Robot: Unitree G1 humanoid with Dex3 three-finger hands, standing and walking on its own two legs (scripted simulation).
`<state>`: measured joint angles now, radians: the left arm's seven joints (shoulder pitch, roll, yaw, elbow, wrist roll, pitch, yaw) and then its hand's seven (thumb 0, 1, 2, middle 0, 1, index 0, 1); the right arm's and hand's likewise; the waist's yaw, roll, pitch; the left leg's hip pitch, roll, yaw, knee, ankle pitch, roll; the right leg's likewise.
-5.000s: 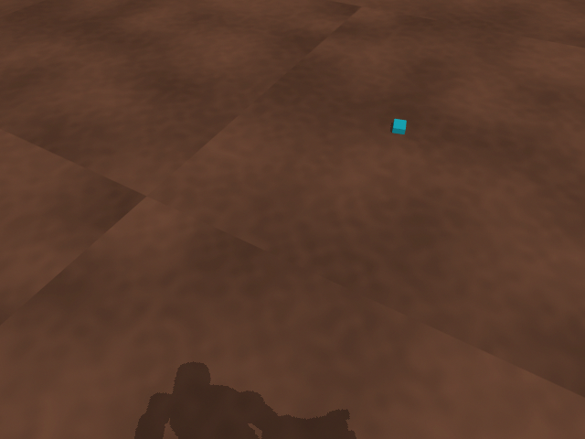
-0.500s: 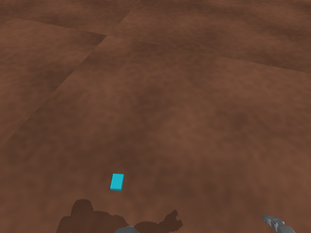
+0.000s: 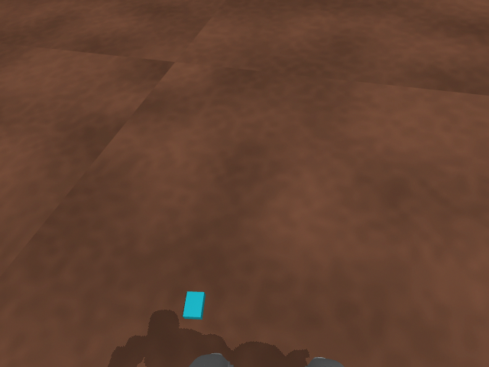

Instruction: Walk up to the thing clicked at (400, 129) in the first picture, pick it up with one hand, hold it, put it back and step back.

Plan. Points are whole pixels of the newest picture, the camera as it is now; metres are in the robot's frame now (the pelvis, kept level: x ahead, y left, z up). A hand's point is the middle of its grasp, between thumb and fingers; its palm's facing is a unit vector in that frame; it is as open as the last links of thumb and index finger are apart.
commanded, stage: walk up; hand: left
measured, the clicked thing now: (194, 305) +0.43 +0.29 -0.74
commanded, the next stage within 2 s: stand in 1.38 s
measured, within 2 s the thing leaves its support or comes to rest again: neither
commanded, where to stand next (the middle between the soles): +0.09 +0.02 m, yaw -2 degrees
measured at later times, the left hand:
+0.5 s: hand out of the picture +0.12 +0.29 -0.14, palm faces -0.02 -0.94 -0.35, open 7.4 cm
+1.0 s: hand out of the picture +0.13 +0.28 -0.13, palm faces -0.04 -0.93 -0.36, open 7.4 cm
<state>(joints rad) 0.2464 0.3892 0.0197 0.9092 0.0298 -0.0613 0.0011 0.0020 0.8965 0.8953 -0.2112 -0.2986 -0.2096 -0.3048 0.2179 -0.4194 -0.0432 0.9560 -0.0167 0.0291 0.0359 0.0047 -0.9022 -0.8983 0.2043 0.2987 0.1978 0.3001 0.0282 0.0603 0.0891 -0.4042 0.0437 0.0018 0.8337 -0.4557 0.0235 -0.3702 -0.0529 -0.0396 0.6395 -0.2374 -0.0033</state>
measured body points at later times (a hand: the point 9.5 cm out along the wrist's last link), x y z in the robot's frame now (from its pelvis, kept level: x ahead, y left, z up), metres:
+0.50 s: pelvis +0.04 +0.03 +0.01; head +0.06 +0.04 +0.46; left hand +0.12 +0.34 -0.12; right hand +0.16 -0.27 -0.11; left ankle +0.04 +0.15 -0.72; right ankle +0.07 -0.13 -0.72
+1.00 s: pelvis +0.05 +0.02 +0.02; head +0.06 +0.02 +0.47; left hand +0.14 +0.33 -0.10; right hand +0.12 -0.28 -0.11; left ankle +0.04 +0.15 -0.72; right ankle +0.07 -0.13 -0.72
